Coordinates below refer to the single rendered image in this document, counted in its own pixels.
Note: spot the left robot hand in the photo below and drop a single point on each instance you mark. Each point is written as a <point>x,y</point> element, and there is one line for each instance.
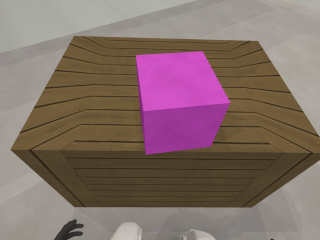
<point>65,233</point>

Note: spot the carton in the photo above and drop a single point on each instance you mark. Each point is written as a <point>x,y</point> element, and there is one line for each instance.
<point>182,103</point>

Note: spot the robot thigh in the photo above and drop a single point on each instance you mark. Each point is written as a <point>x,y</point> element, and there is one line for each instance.
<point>127,231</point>
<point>197,235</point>

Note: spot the pedestal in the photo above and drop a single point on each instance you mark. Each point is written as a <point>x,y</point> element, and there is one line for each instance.
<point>84,136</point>

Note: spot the robot left thigh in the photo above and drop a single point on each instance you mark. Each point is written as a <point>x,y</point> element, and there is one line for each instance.
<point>127,231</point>

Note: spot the robot right thigh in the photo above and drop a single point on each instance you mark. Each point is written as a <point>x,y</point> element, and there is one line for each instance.
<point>197,235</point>

